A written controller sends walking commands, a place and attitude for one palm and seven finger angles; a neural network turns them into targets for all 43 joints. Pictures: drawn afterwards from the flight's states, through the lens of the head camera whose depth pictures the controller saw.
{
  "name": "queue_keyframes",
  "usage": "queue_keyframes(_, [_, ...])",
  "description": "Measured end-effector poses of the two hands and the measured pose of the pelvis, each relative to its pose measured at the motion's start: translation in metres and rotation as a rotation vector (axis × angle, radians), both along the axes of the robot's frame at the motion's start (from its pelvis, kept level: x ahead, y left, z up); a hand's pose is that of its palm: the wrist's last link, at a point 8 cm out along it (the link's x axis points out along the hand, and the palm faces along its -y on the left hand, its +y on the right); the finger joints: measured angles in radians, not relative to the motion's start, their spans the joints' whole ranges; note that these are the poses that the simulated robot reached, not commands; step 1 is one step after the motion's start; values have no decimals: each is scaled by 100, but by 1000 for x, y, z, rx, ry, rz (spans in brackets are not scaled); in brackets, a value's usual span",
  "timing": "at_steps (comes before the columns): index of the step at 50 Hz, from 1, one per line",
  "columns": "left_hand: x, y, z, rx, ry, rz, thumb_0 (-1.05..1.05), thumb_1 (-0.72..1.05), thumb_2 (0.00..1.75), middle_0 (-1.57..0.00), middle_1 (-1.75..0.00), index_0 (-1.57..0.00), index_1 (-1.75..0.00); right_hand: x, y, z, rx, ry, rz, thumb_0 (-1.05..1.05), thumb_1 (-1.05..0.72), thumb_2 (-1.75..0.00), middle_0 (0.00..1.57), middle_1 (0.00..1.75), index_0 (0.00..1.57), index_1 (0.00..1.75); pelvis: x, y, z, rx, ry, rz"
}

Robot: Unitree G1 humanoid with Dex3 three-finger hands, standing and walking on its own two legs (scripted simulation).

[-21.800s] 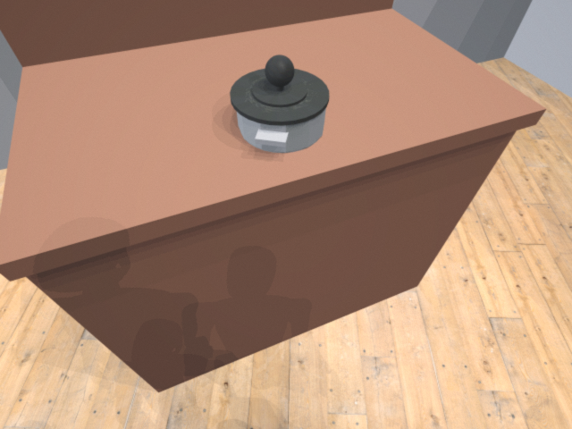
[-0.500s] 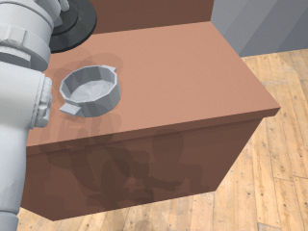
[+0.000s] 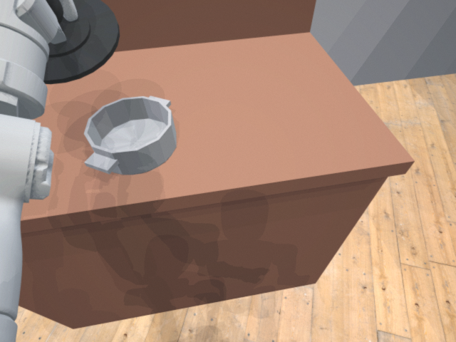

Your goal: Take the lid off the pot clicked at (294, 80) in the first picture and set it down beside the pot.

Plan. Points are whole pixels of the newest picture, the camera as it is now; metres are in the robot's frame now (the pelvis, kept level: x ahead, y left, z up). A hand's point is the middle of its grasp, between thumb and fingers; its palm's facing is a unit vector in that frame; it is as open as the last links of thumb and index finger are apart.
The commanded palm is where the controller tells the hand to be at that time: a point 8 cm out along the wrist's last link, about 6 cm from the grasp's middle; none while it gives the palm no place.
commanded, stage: move the lid sideways beside the pot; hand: left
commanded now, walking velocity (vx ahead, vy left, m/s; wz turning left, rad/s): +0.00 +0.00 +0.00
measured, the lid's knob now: (41, 7) +0.50 +0.23 +0.33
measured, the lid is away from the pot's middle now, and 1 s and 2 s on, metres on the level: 0.06 0.19 0.24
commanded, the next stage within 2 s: lower the lid onto the table in 1.66 s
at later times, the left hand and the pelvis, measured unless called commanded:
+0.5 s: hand out of the picture +0.46 +0.28 +0.33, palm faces -0.10 -0.13 -0.99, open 6.5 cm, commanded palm +0.45 +0.28 +0.39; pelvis -0.01 +0.00 +0.00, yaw +1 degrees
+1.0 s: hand out of the picture +0.45 +0.35 +0.32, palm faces -0.11 -0.16 -0.98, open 6.5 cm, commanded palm +0.44 +0.34 +0.39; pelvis +0.00 +0.01 +0.00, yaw +0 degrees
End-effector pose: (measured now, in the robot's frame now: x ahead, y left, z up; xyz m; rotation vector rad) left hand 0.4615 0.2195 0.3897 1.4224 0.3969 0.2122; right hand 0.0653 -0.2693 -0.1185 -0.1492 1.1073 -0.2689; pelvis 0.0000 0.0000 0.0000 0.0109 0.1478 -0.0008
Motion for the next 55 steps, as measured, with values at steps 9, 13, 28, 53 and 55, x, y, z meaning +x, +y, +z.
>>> queue_keyframes(9, [-11,24,-2,21,7,36,0,39,49,-78,-102,-76,-102,14,7,1,12,-17,33,1,-90,-90,20,30,20,30,-3,1,0,-5,-5,15])
queue_keyframes(13, [-14,33,-3,24,17,54,0,39,49,-78,-102,-76,-102,18,11,1,16,-25,42,1,-90,-90,20,30,20,30,-5,2,0,-7,-5,20])
queue_keyframes(28, [-17,62,-4,22,31,96,0,39,49,-78,-102,-76,-102,-3,10,0,5,33,16,1,-90,-90,20,30,20,30,-6,5,0,-11,1,17])
queue_keyframes(53, [-26,128,-11,16,50,208,0,39,49,-78,-103,-76,-102,-11,8,1,-11,95,-5,1,-90,-90,20,30,20,30,1,9,0,-21,17,15])
queue_keyframes(55, [-27,130,-10,16,47,209,0,39,49,-78,-103,-76,-102,-8,9,1,-10,91,4,1,-90,-90,20,30,20,30,0,9,0,-22,18,17])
